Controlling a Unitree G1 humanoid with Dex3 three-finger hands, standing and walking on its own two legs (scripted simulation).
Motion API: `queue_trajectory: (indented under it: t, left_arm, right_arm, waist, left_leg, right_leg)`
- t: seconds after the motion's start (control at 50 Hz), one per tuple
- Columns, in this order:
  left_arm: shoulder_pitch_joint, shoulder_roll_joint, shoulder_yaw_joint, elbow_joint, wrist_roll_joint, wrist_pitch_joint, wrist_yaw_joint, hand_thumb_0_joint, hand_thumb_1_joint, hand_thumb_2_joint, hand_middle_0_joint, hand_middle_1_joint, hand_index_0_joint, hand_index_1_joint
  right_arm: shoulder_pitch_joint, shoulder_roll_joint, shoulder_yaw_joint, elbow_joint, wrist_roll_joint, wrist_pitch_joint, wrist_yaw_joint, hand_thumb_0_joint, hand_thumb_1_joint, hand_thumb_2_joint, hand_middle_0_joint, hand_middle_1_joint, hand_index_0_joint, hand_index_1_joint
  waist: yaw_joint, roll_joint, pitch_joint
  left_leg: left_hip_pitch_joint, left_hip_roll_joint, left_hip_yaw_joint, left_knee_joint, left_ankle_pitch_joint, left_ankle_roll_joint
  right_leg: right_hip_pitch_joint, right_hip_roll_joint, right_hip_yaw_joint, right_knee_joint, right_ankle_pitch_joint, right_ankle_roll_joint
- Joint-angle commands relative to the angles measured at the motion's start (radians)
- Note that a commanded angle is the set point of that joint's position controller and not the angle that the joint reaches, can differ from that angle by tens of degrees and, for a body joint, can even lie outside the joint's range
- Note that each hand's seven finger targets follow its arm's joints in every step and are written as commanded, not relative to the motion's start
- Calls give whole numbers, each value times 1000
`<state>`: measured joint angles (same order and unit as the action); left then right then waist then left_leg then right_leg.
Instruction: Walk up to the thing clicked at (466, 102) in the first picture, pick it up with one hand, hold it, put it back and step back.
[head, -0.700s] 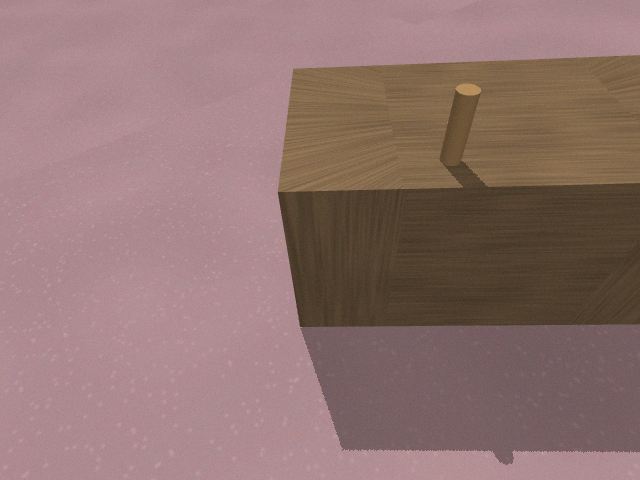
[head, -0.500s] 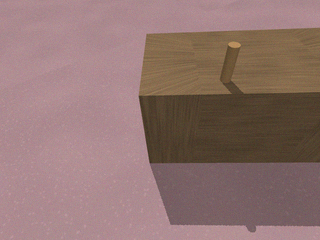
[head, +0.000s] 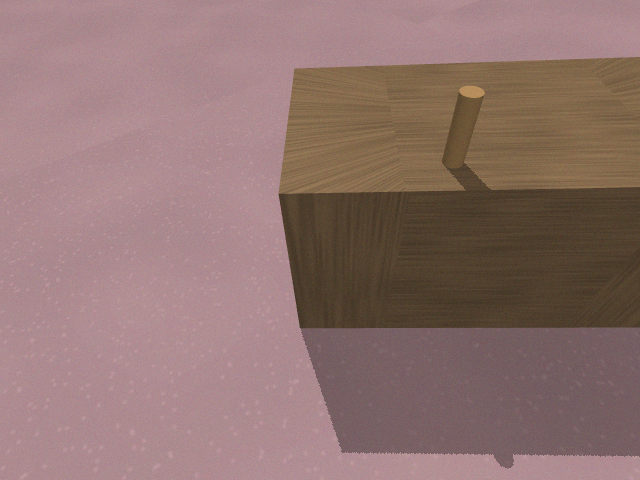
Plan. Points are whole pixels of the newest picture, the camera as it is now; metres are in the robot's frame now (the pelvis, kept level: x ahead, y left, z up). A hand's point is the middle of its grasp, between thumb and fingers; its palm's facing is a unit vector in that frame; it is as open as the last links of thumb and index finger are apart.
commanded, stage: stand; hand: right
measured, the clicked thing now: (461, 129) +0.83 -0.29 -0.04
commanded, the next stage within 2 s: walk up in 0.42 s
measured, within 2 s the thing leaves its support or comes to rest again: neither
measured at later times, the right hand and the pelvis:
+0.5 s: hand out of the picture +0.08 -0.26 -0.15, palm faces -0.01 +0.94 -0.33, open 7.4 cm; pelvis +0.01 +0.00 +0.00, yaw -1 degrees
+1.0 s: hand (612, 457) +0.18 -0.38 -0.16, palm faces -0.01 +0.95 -0.33, open 7.4 cm; pelvis +0.13 -0.10 -0.01, yaw -1 degrees
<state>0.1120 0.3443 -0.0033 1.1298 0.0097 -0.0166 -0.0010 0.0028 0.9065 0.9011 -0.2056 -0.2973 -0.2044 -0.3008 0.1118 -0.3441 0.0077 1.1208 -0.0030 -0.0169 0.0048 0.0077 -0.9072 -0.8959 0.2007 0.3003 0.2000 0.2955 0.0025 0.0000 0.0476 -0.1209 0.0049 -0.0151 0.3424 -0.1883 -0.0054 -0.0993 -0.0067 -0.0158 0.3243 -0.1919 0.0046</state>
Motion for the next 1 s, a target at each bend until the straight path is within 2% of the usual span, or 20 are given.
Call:
queue_trajectory:
  t: [0.0,0.38,0.4,0.42,0.44,0.46,0.5,0.54,0.62,0.64,0.68,0.7,0.72,0.74,0.76,0.78,0.84,0.86,0.94,0.98]
  left_arm:
    - [-37,211,39,-63,-1,-20,12,0,900,900,-200,-300,-200,-300]
    - [-30,212,43,-66,0,-14,8,0,900,900,-200,-300,-200,-300]
    - [29,279,95,-125,17,-17,-19,0,900,900,-200,-300,-200,-300]
    - [9,270,99,-129,29,-14,-29,0,900,900,-200,-300,-200,-300]
    - [-44,243,98,-148,30,-9,-35,0,900,900,-200,-300,-200,-300]
    - [-83,232,100,-172,34,-2,-42,0,900,900,-200,-300,-200,-300]
    - [-59,243,108,-201,30,-8,-43,0,900,900,-200,-300,-200,-300]
    - [-22,246,112,-208,21,-18,-55,0,900,900,-200,-300,-200,-300]
    - [51,237,117,-223,22,-20,-81,0,900,900,-200,-300,-200,-300]
    - [90,233,121,-216,22,-22,-81,0,900,900,-200,-300,-200,-300]
    - [250,248,142,-161,24,-32,-68,0,900,900,-200,-300,-200,-300]
    - [354,290,163,-129,26,-40,-54,0,900,900,-200,-300,-200,-300]
    - [440,364,190,-130,36,-44,-37,0,900,900,-200,-300,-200,-300]
    - [351,413,189,-191,43,-52,-30,0,900,900,-200,-300,-200,-300]
    - [224,441,184,-242,32,-49,-34,0,900,900,-200,-300,-200,-300]
    - [172,421,175,-268,22,-50,-33,0,900,900,-200,-300,-200,-300]
    - [129,318,153,-276,-1,-67,-26,0,900,900,-200,-300,-200,-300]
    - [140,313,148,-274,-1,-73,-26,0,900,900,-200,-300,-200,-300]
    - [185,303,147,-305,4,-90,-22,0,900,900,-200,-300,-200,-300]
    - [233,301,148,-306,1,-92,-18,0,900,900,-200,-300,-200,-300]
  right_arm:
    - [-40,-212,-38,-54,-4,-19,-16,0,-900,-900,200,300,200,300]
    - [-40,-217,-38,-55,-4,-20,-17,0,-900,-900,200,300,200,300]
    - [36,-287,-91,-104,-22,-34,-3,0,-900,-900,200,300,200,300]
    - [94,-306,-105,-91,-31,-37,2,0,-900,-900,200,300,200,300]
    - [132,-322,-117,-81,-36,-36,2,0,-900,-900,200,300,200,300]
    - [149,-349,-134,-88,-35,-38,2,0,-900,-900,200,300,200,300]
    - [135,-367,-149,-124,-36,-58,-2,0,-900,-900,200,300,200,300]
    - [121,-322,-137,-158,-35,-66,0,0,-900,-900,200,300,200,300]
    - [33,-320,-145,-231,-42,-61,16,0,-900,-900,200,300,200,300]
    - [10,-313,-145,-245,-43,-57,19,0,-900,-900,200,300,200,300]
    - [-13,-273,-134,-267,-38,-46,21,0,-900,-900,200,300,200,300]
    - [29,-225,-120,-265,-41,-38,20,0,-900,-900,200,300,200,300]
    - [65,-163,-96,-283,-37,-35,21,0,-900,-900,200,300,200,300]
    - [118,-177,-101,-285,-18,-22,19,0,-900,-900,200,300,200,300]
    - [139,-281,-129,-265,-23,-16,14,0,-900,-900,200,300,200,300]
    - [119,-313,-137,-260,-22,-23,17,0,-900,-900,200,300,200,300]
    - [244,-271,-127,-194,3,-19,30,0,-900,-900,200,300,200,300]
    - [262,-256,-125,-192,0,-15,35,0,-900,-900,200,300,200,300]
    - [208,-246,-127,-243,-13,-11,52,0,-900,-900,200,300,200,300]
    - [147,-248,-128,-274,-21,-14,55,0,-900,-900,200,300,200,300]
  waist:
    - [-1,7,-80]
    - [2,9,-59]
    - [-8,-16,-146]
    - [-32,27,-80]
    - [-63,86,-2]
    - [-87,144,78]
    - [-65,89,129]
    - [-38,79,74]
    - [-1,213,44]
    - [25,210,23]
    - [105,95,-28]
    - [138,-78,-89]
    - [176,-318,-81]
    - [120,-293,-54]
    - [69,-205,23]
    - [51,-154,119]
    - [-5,-121,112]
    - [-7,-126,106]
    - [10,-84,103]
    - [40,-49,118]
  left_leg:
    - [21,119,-92,-47,194,29]
    - [12,119,-96,-68,148,28]
    - [68,83,-105,-6,-323,97]
    - [74,130,-184,-44,-502,128]
    - [118,190,-276,-119,-593,156]
    - [94,308,-410,-210,-620,210]
    - [93,386,-479,-228,-491,273]
    - [117,322,-366,-196,-390,239]
    - [-31,243,-171,-139,-294,199]
    - [-64,213,-114,-91,-247,179]
    - [-221,132,-7,134,-213,133]
    - [-329,65,41,370,-266,108]
    - [-496,-30,72,634,-446,83]
    - [-543,-87,-38,782,-414,42]
    - [-480,-13,-102,808,-360,40]
    - [-487,35,-109,809,-313,41]
    - [-399,45,-140,762,-132,47]
    - [-370,37,-132,739,-97,42]
    - [-445,39,-117,593,-53,1]
    - [-479,42,-108,505,-35,-7]
  right_leg:
    - [17,-130,93,-48,172,-30]
    - [7,-127,92,-58,107,-31]
    - [-18,-48,67,45,-297,-63]
    - [-169,-42,66,119,-421,-70]
    - [-348,-5,19,226,-406,-55]
    - [-469,-4,9,414,-337,-35]
    - [-559,-71,120,523,-276,-39]
    - [-519,-80,129,508,-254,-36]
    - [-289,-77,43,335,-201,-19]
    - [-204,-65,16,274,-141,-25]
    - [91,-16,-42,161,26,-16]
    - [264,9,-25,153,-17,-13]
    - [308,-122,193,31,-280,-42]
    - [152,-361,659,-198,-681,-137]
    - [-9,-421,744,-228,-816,-217]
    - [-101,-411,700,-227,-736,-256]
    - [-148,-244,340,-179,-422,-130]
    - [-165,-230,300,-175,-364,-127]
    - [-59,-248,217,-172,-212,-190]
    - [-10,-253,189,-154,-116,-172]
